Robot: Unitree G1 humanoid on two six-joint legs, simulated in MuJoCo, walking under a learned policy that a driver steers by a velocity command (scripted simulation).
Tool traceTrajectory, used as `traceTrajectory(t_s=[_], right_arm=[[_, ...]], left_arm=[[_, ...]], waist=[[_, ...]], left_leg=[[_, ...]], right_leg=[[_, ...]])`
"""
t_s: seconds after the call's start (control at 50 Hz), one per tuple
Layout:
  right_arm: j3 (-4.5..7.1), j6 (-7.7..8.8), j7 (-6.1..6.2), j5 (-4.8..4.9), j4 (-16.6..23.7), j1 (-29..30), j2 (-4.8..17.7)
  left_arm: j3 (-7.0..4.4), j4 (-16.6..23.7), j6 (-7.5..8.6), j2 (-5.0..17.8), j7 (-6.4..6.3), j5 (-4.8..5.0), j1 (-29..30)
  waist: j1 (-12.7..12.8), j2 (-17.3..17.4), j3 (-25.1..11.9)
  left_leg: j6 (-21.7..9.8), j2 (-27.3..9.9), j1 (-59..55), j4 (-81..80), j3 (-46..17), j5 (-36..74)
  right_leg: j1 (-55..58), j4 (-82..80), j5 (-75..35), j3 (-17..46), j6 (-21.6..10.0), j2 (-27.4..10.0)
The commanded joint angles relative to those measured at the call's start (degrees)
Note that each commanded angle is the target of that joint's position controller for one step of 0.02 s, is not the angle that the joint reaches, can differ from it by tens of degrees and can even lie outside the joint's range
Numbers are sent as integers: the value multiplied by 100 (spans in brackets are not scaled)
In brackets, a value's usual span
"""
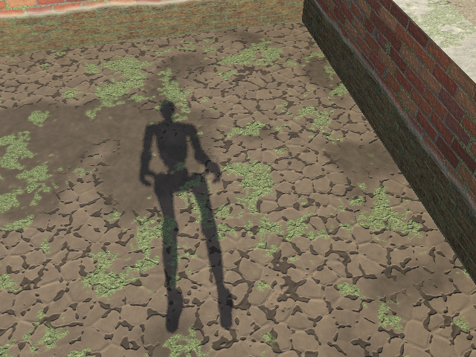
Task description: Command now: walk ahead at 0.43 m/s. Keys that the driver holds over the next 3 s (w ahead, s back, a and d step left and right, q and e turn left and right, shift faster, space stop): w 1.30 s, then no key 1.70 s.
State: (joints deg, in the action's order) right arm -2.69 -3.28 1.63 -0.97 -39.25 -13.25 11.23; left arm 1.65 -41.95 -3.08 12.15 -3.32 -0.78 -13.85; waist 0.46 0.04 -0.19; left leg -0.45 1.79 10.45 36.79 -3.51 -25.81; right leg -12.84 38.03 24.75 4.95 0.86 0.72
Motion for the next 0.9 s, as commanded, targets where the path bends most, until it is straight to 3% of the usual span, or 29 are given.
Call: traceTrajectory(t_s=[0.02,0.14,0.34,0.36,0.4,0.42,0.56,0.82,0.9], right_arm=[[132,57,24,-9,465,14,458],[135,44,21,-11,600,125,400],[106,62,-23,-13,773,289,280],[130,40,6,28,858,450,226],[134,28,13,20,887,428,213],[183,8,-8,58,868,469,250],[188,46,-47,64,947,564,145],[247,101,-72,74,990,570,131],[269,49,-65,71,989,558,142]], left_arm=[[-170,480,67,554,-17,-9,117],[-182,631,58,483,6,-15,243],[-143,831,70,356,74,-6,567],[-130,821,92,335,78,15,579],[-124,836,116,316,91,26,644],[-126,860,155,299,117,81,751],[-92,974,178,223,144,96,972],[-100,1003,226,174,151,93,1042],[-106,983,277,181,168,81,1004]], waist=[[-37,-19,-285],[-18,16,-355],[-10,-18,-253],[6,-61,-192],[-26,-99,-205],[-88,94,-296],[-92,13,-37],[-103,23,-83],[-124,15,-139]], left_leg=[[-205,-42,-242,-66,131,3413],[-174,-63,-197,2,155,3432],[-123,-75,71,-164,126,2529],[-87,-83,132,-178,110,2503],[-46,-66,162,-234,117,2269],[-45,-34,128,-280,107,1889],[-65,-52,328,-507,-19,1293],[-90,-63,214,-555,-96,1485],[-88,-58,145,-470,-73,1717]], right_leg=[[-66,-194,-3118,-184,-312,10],[-60,-111,-3123,-238,-290,27],[-186,-280,-2332,-189,-279,0],[-136,-349,-2475,-156,-249,6],[-109,-402,-2386,-118,-253,-15],[-44,-430,-2007,-110,-237,16],[-164,-591,-1476,-99,-171,20],[-69,-574,-1503,-153,-161,29],[-37,-502,-1688,-169,-211,29]])
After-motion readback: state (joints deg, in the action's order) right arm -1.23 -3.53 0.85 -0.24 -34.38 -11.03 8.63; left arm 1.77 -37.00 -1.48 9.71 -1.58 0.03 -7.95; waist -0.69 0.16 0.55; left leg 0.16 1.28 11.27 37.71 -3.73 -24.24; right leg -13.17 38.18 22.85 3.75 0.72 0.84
